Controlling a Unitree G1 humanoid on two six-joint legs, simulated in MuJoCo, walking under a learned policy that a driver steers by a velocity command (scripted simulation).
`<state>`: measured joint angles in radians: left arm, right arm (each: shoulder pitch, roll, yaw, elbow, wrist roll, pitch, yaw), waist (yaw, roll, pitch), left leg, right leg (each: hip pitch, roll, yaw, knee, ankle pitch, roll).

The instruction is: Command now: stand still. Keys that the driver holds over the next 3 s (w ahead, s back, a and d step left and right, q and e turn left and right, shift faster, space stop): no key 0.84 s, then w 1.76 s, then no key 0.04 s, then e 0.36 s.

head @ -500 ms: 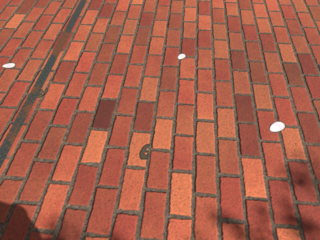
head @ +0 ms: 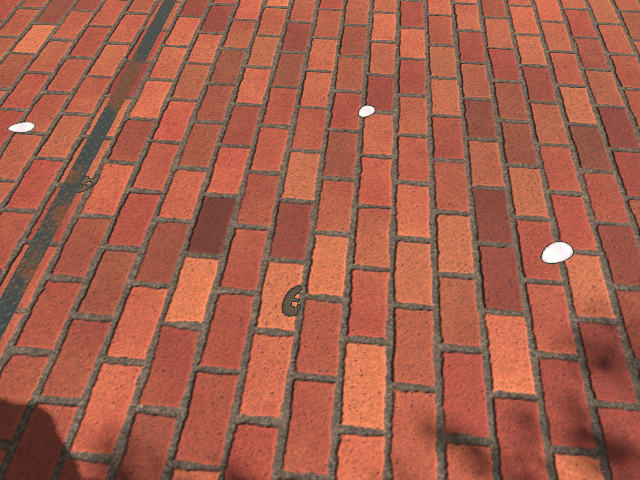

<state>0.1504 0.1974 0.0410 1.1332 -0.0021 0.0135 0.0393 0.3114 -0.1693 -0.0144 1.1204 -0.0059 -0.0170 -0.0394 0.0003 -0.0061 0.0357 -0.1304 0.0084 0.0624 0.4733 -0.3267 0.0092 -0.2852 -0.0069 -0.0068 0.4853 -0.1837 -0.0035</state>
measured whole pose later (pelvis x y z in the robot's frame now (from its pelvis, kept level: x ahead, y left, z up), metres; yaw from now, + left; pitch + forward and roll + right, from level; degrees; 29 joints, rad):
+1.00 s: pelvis +0.03 +0.00 +0.00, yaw +0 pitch +0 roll +0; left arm 0.23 0.20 0.04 1.13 -0.02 -0.02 0.03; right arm 0.43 -0.18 -0.04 1.09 0.01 -0.04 -0.04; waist -0.02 0.01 -0.01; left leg -0.10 0.01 0.06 0.48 -0.39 0.03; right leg -0.37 -0.01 -0.04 0.79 -0.42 -0.05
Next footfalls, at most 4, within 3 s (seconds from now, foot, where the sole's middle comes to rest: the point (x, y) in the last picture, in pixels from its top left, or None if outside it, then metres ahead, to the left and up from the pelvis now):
1.66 left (289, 469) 0.53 0.09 -0.77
2.22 right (395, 341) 0.84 -0.15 -0.77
2.74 left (297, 243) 1.14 0.09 -0.77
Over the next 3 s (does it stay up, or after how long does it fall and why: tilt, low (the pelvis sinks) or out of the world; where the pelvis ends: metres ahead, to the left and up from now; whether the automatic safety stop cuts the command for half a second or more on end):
stays up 1.01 0.00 0.00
